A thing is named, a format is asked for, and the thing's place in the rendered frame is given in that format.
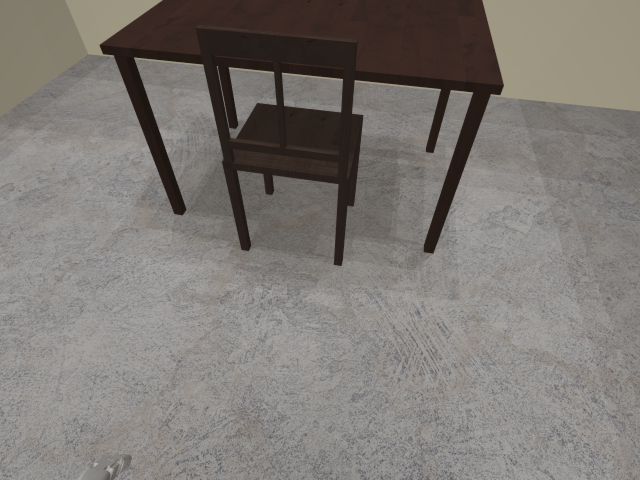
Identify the chair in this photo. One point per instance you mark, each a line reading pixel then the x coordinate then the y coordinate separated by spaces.
pixel 287 141

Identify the left robot hand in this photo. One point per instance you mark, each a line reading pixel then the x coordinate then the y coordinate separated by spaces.
pixel 107 468

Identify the table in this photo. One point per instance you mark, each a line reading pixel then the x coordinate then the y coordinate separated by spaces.
pixel 441 44

